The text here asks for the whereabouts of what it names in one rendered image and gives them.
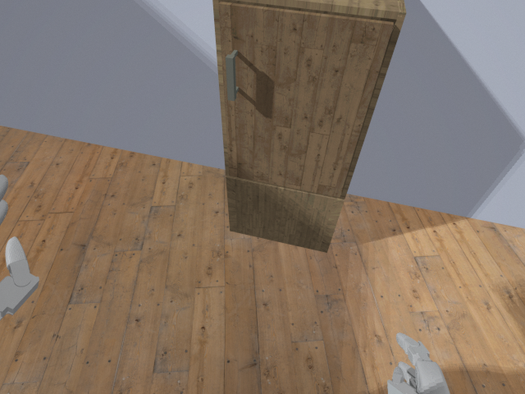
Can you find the left robot hand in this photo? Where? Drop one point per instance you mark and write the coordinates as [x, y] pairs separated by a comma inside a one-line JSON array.
[[20, 285]]

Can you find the handle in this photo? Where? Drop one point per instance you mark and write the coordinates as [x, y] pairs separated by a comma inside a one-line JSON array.
[[232, 89]]

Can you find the cupboard door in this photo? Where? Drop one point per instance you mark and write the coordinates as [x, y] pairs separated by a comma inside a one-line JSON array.
[[305, 82]]

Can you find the right robot hand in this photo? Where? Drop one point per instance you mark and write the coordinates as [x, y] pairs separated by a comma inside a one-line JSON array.
[[426, 378]]

